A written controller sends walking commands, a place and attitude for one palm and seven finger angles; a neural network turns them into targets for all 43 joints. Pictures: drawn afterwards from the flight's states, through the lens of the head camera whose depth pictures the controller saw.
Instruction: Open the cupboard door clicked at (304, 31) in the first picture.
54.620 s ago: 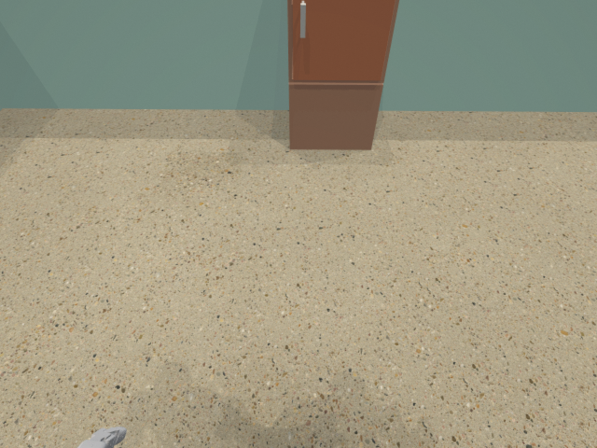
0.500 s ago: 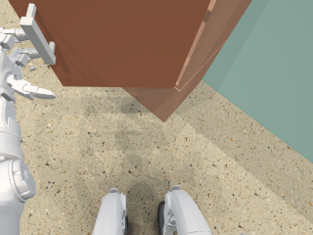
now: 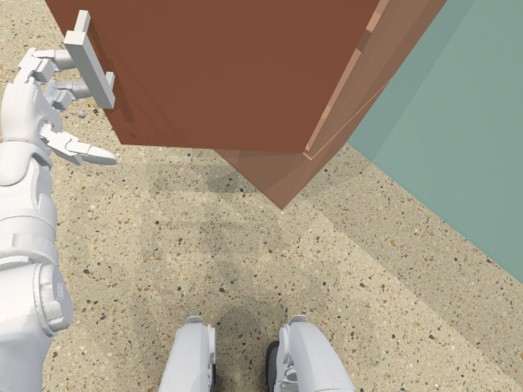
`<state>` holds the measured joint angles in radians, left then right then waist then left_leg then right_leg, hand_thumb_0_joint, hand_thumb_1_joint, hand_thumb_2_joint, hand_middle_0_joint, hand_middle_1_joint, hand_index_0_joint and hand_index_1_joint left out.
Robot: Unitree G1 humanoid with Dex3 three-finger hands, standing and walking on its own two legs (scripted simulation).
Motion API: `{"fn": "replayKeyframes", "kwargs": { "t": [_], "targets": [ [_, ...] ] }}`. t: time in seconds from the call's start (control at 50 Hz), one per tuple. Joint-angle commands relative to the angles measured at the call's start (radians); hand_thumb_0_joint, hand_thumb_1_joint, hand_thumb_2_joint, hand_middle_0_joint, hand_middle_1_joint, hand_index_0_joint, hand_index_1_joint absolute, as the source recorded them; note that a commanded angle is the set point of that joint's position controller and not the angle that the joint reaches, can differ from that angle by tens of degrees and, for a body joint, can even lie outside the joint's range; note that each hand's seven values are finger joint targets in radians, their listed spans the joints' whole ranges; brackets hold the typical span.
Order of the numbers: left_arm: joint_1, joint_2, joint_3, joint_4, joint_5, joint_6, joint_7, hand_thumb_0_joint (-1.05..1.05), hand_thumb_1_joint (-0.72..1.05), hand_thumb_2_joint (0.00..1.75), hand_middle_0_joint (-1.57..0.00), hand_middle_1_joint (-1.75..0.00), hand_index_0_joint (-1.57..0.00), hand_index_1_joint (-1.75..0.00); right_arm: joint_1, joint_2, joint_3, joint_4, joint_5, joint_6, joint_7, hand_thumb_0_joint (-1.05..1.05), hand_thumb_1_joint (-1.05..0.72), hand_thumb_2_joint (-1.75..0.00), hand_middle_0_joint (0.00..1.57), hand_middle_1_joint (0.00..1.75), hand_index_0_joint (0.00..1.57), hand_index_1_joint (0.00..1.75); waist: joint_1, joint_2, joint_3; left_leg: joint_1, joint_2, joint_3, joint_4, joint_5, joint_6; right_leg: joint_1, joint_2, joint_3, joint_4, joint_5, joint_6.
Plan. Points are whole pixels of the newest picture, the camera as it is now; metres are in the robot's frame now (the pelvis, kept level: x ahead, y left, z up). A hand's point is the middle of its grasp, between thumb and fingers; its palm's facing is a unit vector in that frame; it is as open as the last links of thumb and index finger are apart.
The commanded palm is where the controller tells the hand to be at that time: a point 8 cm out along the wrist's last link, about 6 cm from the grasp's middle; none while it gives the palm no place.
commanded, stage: slide the fingers in behind the handle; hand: left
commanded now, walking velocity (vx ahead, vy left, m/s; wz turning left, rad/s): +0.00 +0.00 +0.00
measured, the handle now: (95, 63) +0.57 +0.24 +0.05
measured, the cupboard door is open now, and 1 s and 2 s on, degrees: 43 43 43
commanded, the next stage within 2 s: move the hooked fingers beside the handle in 0.14 s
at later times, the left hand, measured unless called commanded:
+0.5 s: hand (80, 113) +0.49 +0.25 +0.04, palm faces +0.02 -1.00 +0.00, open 14.3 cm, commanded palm +0.48 +0.26 +0.04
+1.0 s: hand (79, 111) +0.50 +0.26 +0.03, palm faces +0.01 -1.00 -0.02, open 14.0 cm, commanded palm +0.49 +0.28 +0.04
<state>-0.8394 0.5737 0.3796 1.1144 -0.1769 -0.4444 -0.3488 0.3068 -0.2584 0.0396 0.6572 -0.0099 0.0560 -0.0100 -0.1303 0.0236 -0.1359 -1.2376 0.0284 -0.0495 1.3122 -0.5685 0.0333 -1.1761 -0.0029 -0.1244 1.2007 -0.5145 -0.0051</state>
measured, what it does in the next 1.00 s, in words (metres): stands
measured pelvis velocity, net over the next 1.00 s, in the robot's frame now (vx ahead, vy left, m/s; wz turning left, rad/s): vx -0.01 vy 0.00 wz -0.03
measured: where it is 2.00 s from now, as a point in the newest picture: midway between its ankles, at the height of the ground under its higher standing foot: outside the picture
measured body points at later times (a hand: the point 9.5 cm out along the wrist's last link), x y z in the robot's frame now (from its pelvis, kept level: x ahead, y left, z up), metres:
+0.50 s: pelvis +0.00 +0.01 +0.00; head +0.17 +0.05 +0.42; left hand +0.48 +0.31 +0.04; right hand +0.03 -0.26 -0.11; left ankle +0.01 +0.09 -0.62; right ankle +0.02 -0.13 -0.62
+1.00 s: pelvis -0.01 +0.00 -0.01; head +0.17 +0.04 +0.40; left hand +0.49 +0.31 +0.04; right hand +0.02 -0.27 -0.11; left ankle +0.01 +0.09 -0.62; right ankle +0.02 -0.13 -0.62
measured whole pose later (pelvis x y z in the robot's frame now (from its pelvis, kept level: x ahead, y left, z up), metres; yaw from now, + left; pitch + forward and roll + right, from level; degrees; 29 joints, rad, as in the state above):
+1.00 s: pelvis -0.01 +0.00 -0.01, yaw -2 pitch +29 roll -6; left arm -0.87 0.67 0.48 1.15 -0.14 -0.42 -0.43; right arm 0.31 -0.28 0.06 0.62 0.00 0.07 -0.02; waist -0.16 0.03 -0.12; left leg -1.28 0.05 -0.03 1.35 -0.58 0.03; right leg -1.23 0.01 -0.11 1.23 -0.51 0.00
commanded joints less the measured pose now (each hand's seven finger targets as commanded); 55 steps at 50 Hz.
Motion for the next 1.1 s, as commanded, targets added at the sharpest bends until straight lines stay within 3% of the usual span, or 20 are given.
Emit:
{"fn": "replayKeyframes", "kwargs": {
  "t": [0.0,0.12,0.18,0.22,0.24,0.26,0.28,0.32,0.34,0.38,0.44,0.48,0.56,0.7,0.78,0.82,0.88,0.94,1.06,1.08],
  "targets": [
    [-0.424,0.07,-0.076,-0.196,0.019,-0.065,-0.055,0.0,-0.5,0.3,-0.3,-1.2,-0.3,-1.2,0.181,-0.199,-0.068,-0.028,-0.003,-0.007,-0.011,0.0,-0.9,-0.9,0.2,0.3,0.2,0.3,-0.089,0.2,-0.487,0.583,0.012,-0.09,-0.152,0.498,-0.022,0.039,0.049,0.037,-0.119,0.249,-0.029],
    [-0.428,0.088,-0.056,-0.177,0.021,-0.058,-0.05,0.0,-0.5,0.3,-0.3,-1.2,-0.3,-1.2,0.187,-0.201,-0.068,-0.034,-0.002,-0.005,-0.012,0.0,-0.9,-0.9,0.2,0.3,0.2,0.3,-0.091,0.177,-0.488,0.557,0.01,-0.087,-0.148,0.476,-0.018,0.047,0.049,0.039,-0.115,0.247,-0.027],
    [-0.421,0.106,-0.043,-0.203,0.022,-0.064,-0.052,0.0,-0.5,0.3,-0.3,-1.2,-0.3,-1.2,0.191,-0.202,-0.069,-0.037,-0.003,-0.002,-0.01,0.0,-0.9,-0.9,0.2,0.3,0.2,0.3,-0.075,0.218,-0.529,0.596,0.012,-0.093,-0.149,0.524,-0.026,0.041,0.048,0.037,-0.108,0.254,-0.03],
    [-0.424,0.085,-0.059,-0.198,0.022,-0.059,-0.052,0.0,-0.5,0.3,-0.3,-1.2,-0.3,-1.2,0.189,-0.2,-0.069,-0.035,-0.005,0.001,-0.011,0.0,-0.9,-0.9,0.2,0.3,0.2,0.3,-0.084,0.219,-0.513,0.603,0.015,-0.094,-0.148,0.532,-0.028,0.027,0.047,0.035,-0.11,0.254,-0.029],
    [-0.406,0.096,-0.044,-0.195,0.019,-0.057,-0.051,0.0,-0.5,0.3,-0.3,-1.2,-0.3,-1.2,0.19,-0.202,-0.069,-0.038,-0.005,0.001,-0.009,0.0,-0.9,-0.9,0.2,0.3,0.2,0.3,-0.077,0.195,-0.512,0.591,0.014,-0.095,-0.152,0.513,-0.027,0.042,0.049,0.033,-0.112,0.248,-0.028],
    [-0.414,0.1,-0.049,-0.207,0.018,-0.062,-0.054,0.0,-0.5,0.3,-0.3,-1.2,-0.3,-1.2,0.192,-0.202,-0.068,-0.038,-0.003,0.001,-0.009,0.0,-0.9,-0.9,0.2,0.3,0.2,0.3,-0.08,0.205,-0.512,0.6,0.015,-0.097,-0.154,0.527,-0.028,0.041,0.05,0.034,-0.11,0.249,-0.03],
    [-0.398,0.136,-0.015,-0.218,0.019,-0.063,-0.051,0.0,-0.5,0.3,-0.3,-1.2,-0.3,-1.2,0.194,-0.206,-0.07,-0.041,-0.004,0.003,-0.011,0.0,-0.9,-0.9,0.2,0.3,0.2,0.3,-0.065,0.224,-0.53,0.617,0.018,-0.096,-0.156,0.557,-0.032,0.046,0.048,0.034,-0.11,0.26,-0.03],
    [-0.4,0.107,-0.042,-0.22,0.023,-0.06,-0.051,0.0,-0.5,0.3,-0.3,-1.2,-0.3,-1.2,0.188,-0.201,-0.069,-0.043,-0.002,0.006,-0.008,0.0,-0.9,-0.9,0.2,0.3,0.2,0.3,-0.068,0.235,-0.519,0.627,0.018,-0.101,-0.161,0.558,-0.037,0.029,0.048,0.031,-0.112,0.249,-0.03],
    [-0.405,0.103,-0.043,-0.209,0.023,-0.056,-0.05,0.0,-0.5,0.3,-0.3,-1.2,-0.3,-1.2,0.187,-0.2,-0.069,-0.039,-0.004,0.007,-0.007,0.0,-0.9,-0.9,0.2,0.3,0.2,0.3,-0.077,0.209,-0.51,0.605,0.017,-0.097,-0.157,0.529,-0.03,0.037,0.05,0.033,-0.115,0.249,-0.027],
    [-0.387,0.168,0.009,-0.203,0.023,-0.061,-0.049,0.0,-0.5,0.3,-0.3,-1.2,-0.3,-1.2,0.194,-0.207,-0.066,-0.044,-0.002,0.008,-0.011,0.0,-0.9,-0.9,0.2,0.3,0.2,0.3,-0.065,0.189,-0.515,0.587,0.017,-0.093,-0.156,0.537,-0.027,0.065,0.051,0.036,-0.111,0.261,-0.028],
    [-0.389,0.158,-0.001,-0.182,0.025,-0.058,-0.055,0.0,-0.5,0.3,-0.3,-1.2,-0.3,-1.2,0.184,-0.204,-0.063,-0.046,0.0,0.008,-0.012,0.0,-0.9,-0.9,0.2,0.3,0.2,0.3,-0.071,0.184,-0.484,0.555,0.014,-0.084,-0.158,0.48,-0.021,0.062,0.051,0.04,-0.117,0.241,-0.027],
    [-0.383,0.177,0.013,-0.19,0.027,-0.064,-0.056,0.0,-0.5,0.3,-0.3,-1.2,-0.3,-1.2,0.185,-0.205,-0.061,-0.053,-0.001,0.007,-0.013,0.0,-0.9,-0.9,0.2,0.3,0.2,0.3,-0.059,0.213,-0.498,0.571,0.014,-0.089,-0.162,0.499,-0.027,0.056,0.05,0.039,-0.11,0.238,-0.029],
    [-0.377,0.227,0.049,-0.176,0.023,-0.062,-0.063,0.0,-0.5,0.3,-0.3,-1.2,-0.3,-1.2,0.189,-0.213,-0.057,-0.056,0.0,0.007,-0.017,0.0,-0.9,-0.9,0.2,0.3,0.2,0.3,-0.06,0.187,-0.49,0.546,0.016,-0.09,-0.157,0.492,-0.024,0.061,0.052,0.04,-0.102,0.238,-0.03],
    [-0.392,0.235,0.05,-0.16,0.028,-0.047,-0.069,0.0,-0.5,0.3,-0.3,-1.2,-0.3,-1.2,0.189,-0.215,-0.055,-0.062,0.001,0.006,-0.02,0.0,-0.9,-0.9,0.2,0.3,0.2,0.3,-0.061,0.206,-0.494,0.542,0.017,-0.09,-0.15,0.489,-0.026,0.045,0.052,0.04,-0.096,0.235,-0.026],
    [-0.384,0.303,0.096,-0.15,0.032,-0.04,-0.077,0.0,-0.5,0.3,-0.3,-1.2,-0.3,-1.2,0.194,-0.221,-0.053,-0.066,0.005,0.006,-0.026,0.0,-0.9,-0.9,0.2,0.3,0.2,0.3,-0.056,0.175,-0.509,0.5,0.016,-0.078,-0.135,0.478,-0.015,0.082,0.052,0.05,-0.092,0.254,-0.023],
    [-0.384,0.297,0.091,-0.156,0.03,-0.036,-0.083,0.0,-0.5,0.3,-0.3,-1.2,-0.3,-1.2,0.19,-0.219,-0.052,-0.069,0.005,0.005,-0.026,0.0,-0.9,-0.9,0.2,0.3,0.2,0.3,-0.06,0.171,-0.516,0.485,0.013,-0.07,-0.128,0.466,-0.01,0.095,0.052,0.055,-0.096,0.258,-0.021],
    [-0.408,0.345,0.116,-0.171,0.029,-0.039,-0.089,0.0,-0.5,0.3,-0.3,-1.2,-0.3,-1.2,0.19,-0.222,-0.048,-0.069,0.004,0.002,-0.029,0.0,-0.9,-0.9,0.2,0.3,0.2,0.3,-0.052,0.22,-0.528,0.495,0.015,-0.071,-0.123,0.483,-0.014,0.083,0.051,0.056,-0.085,0.262,-0.023],
    [-0.401,0.35,0.119,-0.166,0.03,-0.033,-0.092,0.0,-0.5,0.3,-0.3,-1.2,-0.3,-1.2,0.189,-0.222,-0.047,-0.072,0.005,0.0,-0.029,0.0,-0.9,-0.9,0.2,0.3,0.2,0.3,-0.057,0.207,-0.521,0.477,0.015,-0.066,-0.119,0.469,-0.01,0.092,0.053,0.058,-0.089,0.262,-0.02],
    [-0.402,0.441,0.182,-0.144,0.024,-0.025,-0.106,0.0,-0.5,0.3,-0.3,-1.2,-0.3,-1.2,0.192,-0.227,-0.039,-0.076,0.009,-0.006,-0.036,0.0,-0.9,-0.9,0.2,0.3,0.2,0.3,-0.055,0.166,-0.533,0.401,0.013,-0.05,-0.094,0.459,0.004,0.153,0.057,0.073,-0.077,0.297,-0.016],
    [-0.411,0.463,0.195,-0.167,0.024,-0.028,-0.109,0.0,-0.5,0.3,-0.3,-1.2,-0.3,-1.2,0.19,-0.227,-0.039,-0.079,0.008,-0.007,-0.036,0.0,-0.9,-0.9,0.2,0.3,0.2,0.3,-0.044,0.197,-0.557,0.404,0.012,-0.045,-0.093,0.468,0.002,0.169,0.055,0.077,-0.076,0.31,-0.015]
  ]
}}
